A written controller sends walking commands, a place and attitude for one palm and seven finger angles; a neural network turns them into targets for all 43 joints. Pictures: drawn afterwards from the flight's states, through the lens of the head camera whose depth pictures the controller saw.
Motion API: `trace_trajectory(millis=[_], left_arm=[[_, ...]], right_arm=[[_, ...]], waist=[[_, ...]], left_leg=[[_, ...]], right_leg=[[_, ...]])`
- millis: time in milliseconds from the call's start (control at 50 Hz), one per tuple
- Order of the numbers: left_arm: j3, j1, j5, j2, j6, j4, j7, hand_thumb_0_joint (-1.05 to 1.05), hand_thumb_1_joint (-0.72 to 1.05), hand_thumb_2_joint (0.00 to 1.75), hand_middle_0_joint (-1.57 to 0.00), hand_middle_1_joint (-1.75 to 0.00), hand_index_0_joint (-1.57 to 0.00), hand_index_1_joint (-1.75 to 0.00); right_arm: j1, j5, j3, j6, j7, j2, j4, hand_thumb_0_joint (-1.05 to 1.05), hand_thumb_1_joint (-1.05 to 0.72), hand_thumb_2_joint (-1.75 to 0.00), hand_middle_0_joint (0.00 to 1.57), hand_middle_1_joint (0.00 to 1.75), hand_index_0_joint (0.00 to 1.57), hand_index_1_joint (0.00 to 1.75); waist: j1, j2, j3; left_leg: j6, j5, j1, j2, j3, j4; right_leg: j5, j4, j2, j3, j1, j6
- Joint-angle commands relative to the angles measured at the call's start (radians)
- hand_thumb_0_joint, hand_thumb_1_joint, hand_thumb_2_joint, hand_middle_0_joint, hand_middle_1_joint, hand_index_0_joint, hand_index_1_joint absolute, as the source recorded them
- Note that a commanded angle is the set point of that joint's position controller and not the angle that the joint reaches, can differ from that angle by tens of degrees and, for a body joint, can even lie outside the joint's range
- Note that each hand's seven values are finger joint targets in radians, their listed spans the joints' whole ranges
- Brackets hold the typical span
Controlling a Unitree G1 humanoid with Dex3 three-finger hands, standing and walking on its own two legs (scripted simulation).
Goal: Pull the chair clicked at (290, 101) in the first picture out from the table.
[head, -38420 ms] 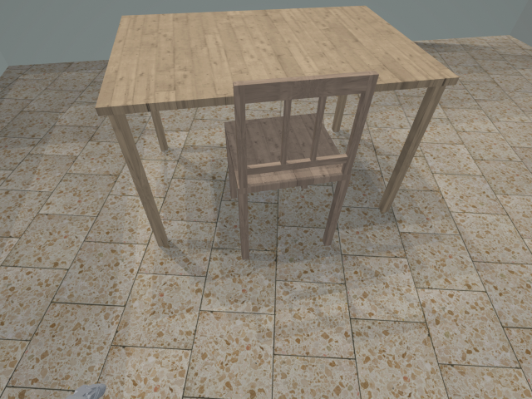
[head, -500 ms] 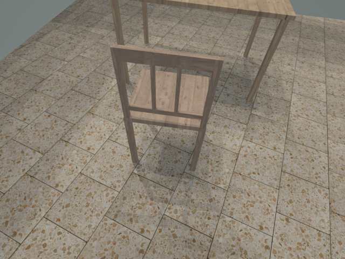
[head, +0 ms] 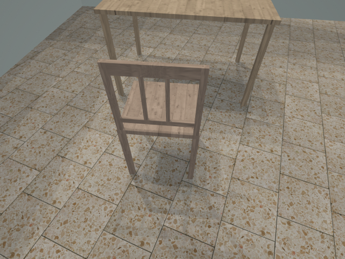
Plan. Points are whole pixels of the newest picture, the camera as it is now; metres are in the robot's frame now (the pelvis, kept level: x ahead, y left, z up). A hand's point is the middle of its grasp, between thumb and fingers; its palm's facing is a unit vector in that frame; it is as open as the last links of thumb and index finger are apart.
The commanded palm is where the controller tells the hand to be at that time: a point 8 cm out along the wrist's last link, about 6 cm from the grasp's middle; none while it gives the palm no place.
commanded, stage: let the arm hang, fingers relaxed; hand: left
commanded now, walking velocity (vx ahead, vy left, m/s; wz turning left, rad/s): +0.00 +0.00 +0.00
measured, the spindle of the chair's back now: (143, 99) +0.74 +0.16 -0.12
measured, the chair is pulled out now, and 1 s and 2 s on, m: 0.63 0.63 0.63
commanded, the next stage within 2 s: look to check the result in 0.12 s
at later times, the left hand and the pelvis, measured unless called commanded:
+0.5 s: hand out of the picture +0.02 +0.17 -0.17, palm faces +0.00 -0.98 -0.20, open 7.4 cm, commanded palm none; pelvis +0.01 -0.01 +0.00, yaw +0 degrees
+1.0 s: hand out of the picture +0.04 +0.16 -0.17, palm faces +0.00 -0.98 -0.20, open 7.4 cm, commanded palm none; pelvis +0.02 -0.01 +0.00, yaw -1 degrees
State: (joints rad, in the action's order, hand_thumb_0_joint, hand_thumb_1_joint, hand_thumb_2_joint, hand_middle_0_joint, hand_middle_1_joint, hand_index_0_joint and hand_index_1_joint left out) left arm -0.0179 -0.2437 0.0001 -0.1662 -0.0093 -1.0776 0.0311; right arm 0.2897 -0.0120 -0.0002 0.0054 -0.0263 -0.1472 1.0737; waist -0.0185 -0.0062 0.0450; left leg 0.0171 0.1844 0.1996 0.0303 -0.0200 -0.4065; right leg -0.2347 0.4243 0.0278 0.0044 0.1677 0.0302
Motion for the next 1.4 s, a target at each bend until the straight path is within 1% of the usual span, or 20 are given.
trace_trajectory(millis=[0,160,260,280,340,380,420,480,560,600,740,760,800,860,940,960,1040,1080,1280,1380], left_arm=[[0.024,-0.073,0.0,-0.113,-0.012,0.019,0.009,0.0,0.9,0.9,-0.2,-0.3,-0.2,-0.3],[0.025,-0.064,0.0,-0.116,-0.016,0.019,0.011,0.0,0.9,0.9,-0.2,-0.3,-0.2,-0.3],[0.024,-0.065,0.0,-0.111,-0.013,0.015,0.012,0.0,0.9,0.9,-0.2,-0.3,-0.2,-0.3],[0.024,-0.063,-0.001,-0.108,-0.012,0.015,0.011,0.0,0.9,0.9,-0.2,-0.3,-0.2,-0.3],[0.024,-0.069,-0.001,-0.107,-0.013,0.011,0.011,0.0,0.9,0.9,-0.2,-0.3,-0.2,-0.3],[0.024,-0.075,-0.001,-0.106,-0.013,0.009,0.011,0.0,0.9,0.9,-0.2,-0.3,-0.2,-0.3],[0.024,-0.076,-0.002,-0.103,-0.014,0.008,0.01,0.0,0.9,0.9,-0.2,-0.3,-0.2,-0.3],[0.025,-0.083,-0.001,-0.105,-0.015,0.007,0.012,0.0,0.9,0.9,-0.2,-0.3,-0.2,-0.3],[0.024,-0.086,-0.001,-0.099,-0.015,0.005,0.013,0.0,0.9,0.9,-0.2,-0.3,-0.2,-0.3],[0.025,-0.089,-0.002,-0.097,-0.014,0.004,0.012,0.0,0.9,0.9,-0.2,-0.3,-0.2,-0.3],[0.026,-0.09,-0.002,-0.098,-0.017,0.003,0.013,0.0,0.9,0.9,-0.2,-0.3,-0.2,-0.3],[0.027,-0.097,-0.001,-0.099,-0.017,0.004,0.015,0.0,0.9,0.9,-0.2,-0.3,-0.2,-0.3],[0.027,-0.089,-0.002,-0.099,-0.016,0.005,0.015,0.0,0.9,0.9,-0.2,-0.3,-0.2,-0.3],[0.026,-0.094,-0.001,-0.098,-0.015,0.006,0.015,0.0,0.9,0.9,-0.2,-0.3,-0.2,-0.3],[0.026,-0.091,-0.003,-0.097,-0.016,0.007,0.014,0.0,0.9,0.9,-0.2,-0.3,-0.2,-0.3],[0.028,-0.092,-0.001,-0.1,-0.016,0.007,0.015,0.0,0.9,0.9,-0.2,-0.3,-0.2,-0.3],[0.027,-0.082,-0.003,-0.099,-0.014,0.008,0.013,0.0,0.9,0.9,-0.2,-0.3,-0.2,-0.3],[0.029,-0.085,-0.002,-0.099,-0.014,0.01,0.013,0.0,0.9,0.9,-0.2,-0.3,-0.2,-0.3],[0.028,-0.089,-0.002,-0.097,-0.014,0.005,0.013,0.0,0.9,0.9,-0.2,-0.3,-0.2,-0.3],[0.027,-0.091,-0.002,-0.093,-0.012,0.004,0.012,0.0,0.9,0.9,-0.2,-0.3,-0.2,-0.3]], right_arm=[[0.056,-0.002,0.014,0.011,-0.009,-0.089,-0.018,0.0,-0.9,-0.9,0.2,0.3,0.2,0.3],[0.061,0.0,0.017,0.01,-0.011,-0.096,-0.012,0.0,-0.9,-0.9,0.2,0.3,0.2,0.3],[0.055,0.0,0.016,0.007,-0.011,-0.096,-0.006,0.0,-0.9,-0.9,0.2,0.3,0.2,0.3],[0.056,-0.001,0.016,0.007,-0.011,-0.094,-0.004,0.0,-0.9,-0.9,0.2,0.3,0.2,0.3],[0.053,-0.002,0.015,0.006,-0.011,-0.094,-0.001,0.0,-0.9,-0.9,0.2,0.3,0.2,0.3],[0.055,0.0,0.015,0.005,-0.011,-0.093,0.0,0.0,-0.9,-0.9,0.2,0.3,0.2,0.3],[0.055,-0.001,0.014,0.006,-0.012,-0.094,0.002,0.0,-0.9,-0.9,0.2,0.3,0.2,0.3],[0.058,0.0,0.015,0.006,-0.013,-0.089,0.004,0.0,-0.9,-0.9,0.2,0.3,0.2,0.3],[0.059,0.002,0.016,0.006,-0.014,-0.088,0.004,0.0,-0.9,-0.9,0.2,0.3,0.2,0.3],[0.055,0.0,0.015,0.007,-0.015,-0.087,0.008,0.0,-0.9,-0.9,0.2,0.3,0.2,0.3],[0.058,0.001,0.015,0.009,-0.017,-0.089,0.009,0.0,-0.9,-0.9,0.2,0.3,0.2,0.3],[0.06,0.002,0.016,0.008,-0.017,-0.086,0.008,0.0,-0.9,-0.9,0.2,0.3,0.2,0.3],[0.059,0.001,0.015,0.009,-0.017,-0.088,0.009,0.0,-0.9,-0.9,0.2,0.3,0.2,0.3],[0.056,0.002,0.016,0.005,-0.016,-0.086,0.009,0.0,-0.9,-0.9,0.2,0.3,0.2,0.3],[0.056,0.0,0.016,0.006,-0.017,-0.087,0.011,0.0,-0.9,-0.9,0.2,0.3,0.2,0.3],[0.062,0.001,0.017,0.006,-0.017,-0.085,0.009,0.0,-0.9,-0.9,0.2,0.3,0.2,0.3],[0.057,0.0,0.015,0.007,-0.017,-0.09,0.012,0.0,-0.9,-0.9,0.2,0.3,0.2,0.3],[0.062,-0.001,0.016,0.008,-0.017,-0.087,0.012,0.0,-0.9,-0.9,0.2,0.3,0.2,0.3],[0.061,0.001,0.015,0.008,-0.017,-0.088,0.015,0.0,-0.9,-0.9,0.2,0.3,0.2,0.3],[0.065,0.0,0.015,0.01,-0.018,-0.089,0.016,0.0,-0.9,-0.9,0.2,0.3,0.2,0.3]], waist=[[0.012,-0.031,0.02],[0.008,0.009,0.002],[0.007,0.011,0.033],[0.006,-0.006,0.043],[0.006,-0.002,0.03],[0.006,0.018,0.031],[0.006,-0.003,0.028],[0.005,0.014,0.013],[0.006,0.011,0.022],[0.006,-0.012,0.027],[0.006,-0.003,0.007],[0.007,0.012,0.003],[0.006,0.006,0.014],[0.008,0.005,0.04],[0.006,-0.005,0.028],[0.006,0.006,0.018],[0.005,-0.006,0.036],[0.006,-0.015,0.028],[0.007,0.005,0.03],[0.006,-0.003,0.028]], left_leg=[[0.028,-0.11,-0.013,-0.095,-0.092,0.064],[0.025,-0.151,-0.041,-0.102,-0.082,0.051],[0.024,-0.125,-0.04,-0.103,-0.08,0.057],[0.024,-0.113,-0.034,-0.102,-0.081,0.064],[0.022,-0.109,-0.042,-0.101,-0.079,0.062],[0.023,-0.103,-0.043,-0.099,-0.076,0.057],[0.023,-0.107,-0.048,-0.101,-0.077,0.059],[0.023,-0.131,-0.055,-0.102,-0.074,0.05],[0.023,-0.13,-0.056,-0.105,-0.075,0.052],[0.024,-0.135,-0.056,-0.105,-0.075,0.055],[0.022,-0.164,-0.066,-0.106,-0.07,0.047],[0.023,-0.17,-0.07,-0.107,-0.068,0.04],[0.021,-0.172,-0.064,-0.106,-0.067,0.044],[0.022,-0.145,-0.056,-0.104,-0.067,0.047],[0.021,-0.147,-0.06,-0.105,-0.067,0.049],[0.022,-0.154,-0.064,-0.106,-0.069,0.045],[0.022,-0.14,-0.056,-0.107,-0.074,0.058],[0.024,-0.152,-0.06,-0.108,-0.072,0.056],[0.026,-0.141,-0.065,-0.109,-0.074,0.06],[0.029,-0.139,-0.067,-0.11,-0.077,0.063]], right_leg=[[0.08,-0.102,-0.111,0.112,0.032,0.03],[0.141,-0.106,-0.11,0.112,0.009,0.028],[0.103,-0.115,-0.106,0.11,0.028,0.027],[0.087,-0.118,-0.107,0.112,0.033,0.028],[0.082,-0.121,-0.106,0.117,0.027,0.029],[0.079,-0.127,-0.108,0.116,0.029,0.028],[0.083,-0.124,-0.107,0.118,0.029,0.029],[0.122,-0.119,-0.109,0.113,0.014,0.027],[0.12,-0.117,-0.107,0.11,0.019,0.027],[0.124,-0.117,-0.107,0.115,0.02,0.028],[0.182,-0.11,-0.111,0.113,-0.003,0.025],[0.197,-0.11,-0.111,0.108,-0.006,0.023],[0.205,-0.108,-0.112,0.108,-0.007,0.023],[0.164,-0.117,-0.11,0.108,0.013,0.022],[0.173,-0.117,-0.112,0.114,0.002,0.023],[0.173,-0.114,-0.109,0.109,-0.001,0.022],[0.139,-0.116,-0.107,0.111,0.008,0.024],[0.146,-0.114,-0.107,0.11,0.004,0.025],[0.128,-0.114,-0.106,0.106,0.011,0.024],[0.112,-0.112,-0.104,0.106,0.015,0.025]])
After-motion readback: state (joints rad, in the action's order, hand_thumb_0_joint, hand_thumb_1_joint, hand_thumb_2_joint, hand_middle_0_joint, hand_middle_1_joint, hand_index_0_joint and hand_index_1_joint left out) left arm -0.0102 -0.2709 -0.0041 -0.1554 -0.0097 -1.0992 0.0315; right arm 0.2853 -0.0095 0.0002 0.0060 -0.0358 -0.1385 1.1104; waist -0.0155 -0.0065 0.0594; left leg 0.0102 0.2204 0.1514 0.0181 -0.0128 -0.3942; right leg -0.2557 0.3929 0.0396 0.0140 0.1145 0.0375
